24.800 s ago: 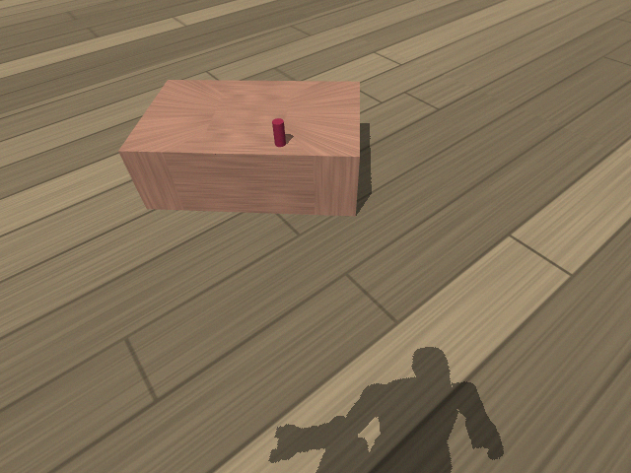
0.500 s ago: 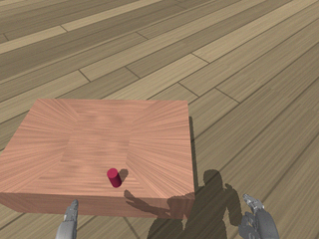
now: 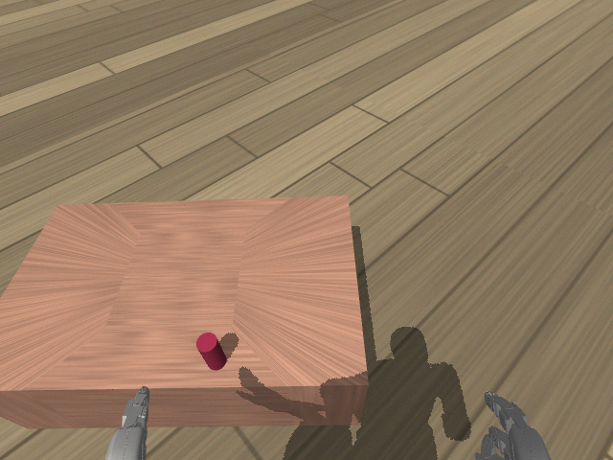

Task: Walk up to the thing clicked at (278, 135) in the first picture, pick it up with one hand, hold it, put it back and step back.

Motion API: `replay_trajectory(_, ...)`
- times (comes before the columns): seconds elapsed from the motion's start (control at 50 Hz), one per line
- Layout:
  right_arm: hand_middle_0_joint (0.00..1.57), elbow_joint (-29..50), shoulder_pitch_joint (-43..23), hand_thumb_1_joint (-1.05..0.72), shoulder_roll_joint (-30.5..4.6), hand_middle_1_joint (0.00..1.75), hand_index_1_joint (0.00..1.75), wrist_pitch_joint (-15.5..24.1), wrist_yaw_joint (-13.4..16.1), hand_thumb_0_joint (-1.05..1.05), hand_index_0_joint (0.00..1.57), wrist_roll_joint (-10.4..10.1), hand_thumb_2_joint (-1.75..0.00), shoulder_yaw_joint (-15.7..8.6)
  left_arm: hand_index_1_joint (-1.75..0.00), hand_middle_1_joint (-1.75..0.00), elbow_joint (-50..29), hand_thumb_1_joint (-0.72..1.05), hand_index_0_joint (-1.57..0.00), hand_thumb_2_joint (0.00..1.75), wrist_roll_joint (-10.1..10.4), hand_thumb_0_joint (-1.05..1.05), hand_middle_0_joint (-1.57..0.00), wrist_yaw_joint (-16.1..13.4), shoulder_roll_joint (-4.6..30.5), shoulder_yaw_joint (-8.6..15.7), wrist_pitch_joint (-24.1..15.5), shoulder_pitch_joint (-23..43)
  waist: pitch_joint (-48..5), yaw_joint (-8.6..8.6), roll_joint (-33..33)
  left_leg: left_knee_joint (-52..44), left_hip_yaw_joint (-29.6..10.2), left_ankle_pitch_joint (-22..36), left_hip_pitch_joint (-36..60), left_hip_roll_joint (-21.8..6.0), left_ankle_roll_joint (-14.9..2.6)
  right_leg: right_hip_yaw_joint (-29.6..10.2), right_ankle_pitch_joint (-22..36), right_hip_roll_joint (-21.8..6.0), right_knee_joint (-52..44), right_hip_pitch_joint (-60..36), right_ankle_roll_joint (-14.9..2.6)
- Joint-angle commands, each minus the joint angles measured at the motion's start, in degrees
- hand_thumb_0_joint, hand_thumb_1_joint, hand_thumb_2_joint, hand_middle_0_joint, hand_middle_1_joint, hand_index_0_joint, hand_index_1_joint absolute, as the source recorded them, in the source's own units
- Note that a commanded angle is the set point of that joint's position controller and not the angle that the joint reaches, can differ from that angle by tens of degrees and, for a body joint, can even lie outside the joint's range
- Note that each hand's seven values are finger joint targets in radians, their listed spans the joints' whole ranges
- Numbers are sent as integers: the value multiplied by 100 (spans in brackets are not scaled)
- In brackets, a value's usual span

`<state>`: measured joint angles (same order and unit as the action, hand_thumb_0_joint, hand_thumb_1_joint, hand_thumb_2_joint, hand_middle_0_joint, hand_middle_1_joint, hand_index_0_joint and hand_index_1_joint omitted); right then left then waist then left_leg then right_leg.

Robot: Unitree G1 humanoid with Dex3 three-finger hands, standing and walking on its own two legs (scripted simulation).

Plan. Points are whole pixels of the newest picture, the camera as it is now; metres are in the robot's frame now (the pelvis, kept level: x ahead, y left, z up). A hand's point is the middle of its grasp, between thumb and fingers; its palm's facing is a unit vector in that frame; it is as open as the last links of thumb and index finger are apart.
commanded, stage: home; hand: left
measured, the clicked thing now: (212, 352) +0.44 +0.24 -0.34
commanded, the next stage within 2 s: stand in 1.34 s
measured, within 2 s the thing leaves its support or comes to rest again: neither
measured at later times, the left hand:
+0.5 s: hand out of the picture +0.17 +0.19 -0.05, palm faces +0.11 -0.95 -0.29, open 17.5 cm
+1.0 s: hand out of the picture +0.16 +0.19 -0.05, palm faces +0.10 -0.95 -0.29, open 17.5 cm
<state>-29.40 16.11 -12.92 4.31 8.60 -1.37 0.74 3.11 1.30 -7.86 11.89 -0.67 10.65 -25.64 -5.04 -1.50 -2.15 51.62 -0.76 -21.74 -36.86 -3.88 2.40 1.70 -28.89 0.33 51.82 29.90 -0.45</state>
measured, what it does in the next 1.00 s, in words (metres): stands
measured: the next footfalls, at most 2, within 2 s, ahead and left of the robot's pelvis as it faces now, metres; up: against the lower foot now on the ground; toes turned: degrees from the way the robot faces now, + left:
none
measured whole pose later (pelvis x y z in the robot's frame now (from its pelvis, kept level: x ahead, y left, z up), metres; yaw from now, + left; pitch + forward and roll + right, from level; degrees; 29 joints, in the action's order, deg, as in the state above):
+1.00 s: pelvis -0.01 +0.01 +0.00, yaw +0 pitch +7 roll -1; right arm -28.3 15.9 -12.3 6.4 10.1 -0.6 1.6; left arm -0.3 1.1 -7.7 12.2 -0.7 13.3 -26.5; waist -5.2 -1.1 -2.1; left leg 53.4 -0.7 -21.9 -38.6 -3.5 1.4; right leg 1.6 -28.5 -0.1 52.6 31.1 0.5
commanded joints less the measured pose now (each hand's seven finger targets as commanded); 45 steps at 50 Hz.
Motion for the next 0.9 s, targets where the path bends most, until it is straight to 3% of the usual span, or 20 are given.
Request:
replay_trajectory(0.0, 20, 941, -443, -90, -652, 30, 30, 385, 81, 0, 20, 32, -90, -287, -5, -5, -1052, -56, -5, 5, -61, 0, -5, -74, 595, 342, -239, 122, -634, 26, 259, -520, 193, 874, 1008, 242, -313, 38, 1439, 81, -1061, 256, 85)
replay_trajectory(0.12, 20, 911, -433, -90, -641, 30, 30, 413, 97, 0, 20, 52, -90, -286, -5, -5, -1162, -56, -5, 5, -74, 0, -5, -60, 599, 346, -176, 113, -713, 31, 113, -507, 173, 1055, 1052, 230, -292, 78, 1595, 102, -974, 235, 75)
replay_trajectory(0.24, 20, 972, -509, -90, -620, 30, 30, 455, 123, 0, 20, 43, -90, -246, -5, -5, -1268, -56, -5, 5, -54, 0, -5, -41, 593, 317, -131, 210, -464, 13, 122, -609, 181, 499, 936, 248, -291, 14, 991, 69, -1139, 410, 56)
replay_trajectory(0.54, 20, 943, -403, -90, -612, 30, 30, 489, 209, 0, 20, 90, -90, -251, -5, -5, -1335, -57, -5, 4, -86, 0, -5, -48, 595, 314, -48, 98, -735, -23, 81, -479, 149, 1018, 1038, 229, -290, 100, 1549, 113, -945, 277, 70)
replay_trajectory(0.56, 20, 976, -436, -90, -590, 30, 30, 487, 201, 0, 20, 75, -90, -234, -5, -5, -1370, -57, -5, 4, -70, 0, -5, -54, 617, 371, -54, 83, -656, 56, 45, -520, 155, 930, 984, 237, -279, 100, 1421, 107, -964, 302, 47)
replay_trajectory(0.66, 20, 1014, -510, -90, -619, 30, 30, 512, 187, 0, 20, 81, -90, -227, -5, -5, -1361, -57, -5, 4, -62, 0, -5, -52, 581, 306, -37, 146, -398, 33, -37, -671, 100, 429, 881, 216, -255, 153, 854, 131, -997, 511, 2)
replay_trajectory(0.78, 20, 1014, -435, -90, -620, 30, 30, 498, 206, 0, 20, 90, -90, -239, -5, -5, -1437, -57, -5, 4, -72, 0, -5, -40, 610, 318, -22, 44, -681, 33, 47, -585, 112, 711, 972, 219, -272, 138, 1147, 130, -956, 363, 22)
replay_trajectory(0.88, 20, 1015, -440, -90, -616, 30, 30, 518, 221, 0, 20, 102, -90, -233, -5, -5, -1427, -56, -5, 5, -84, 0, -5, -49, 583, 281, -35, 108, -578, 15, 10, -652, 92, 422, 916, 210, -264, 151, 840, 142, -974, 486, 4)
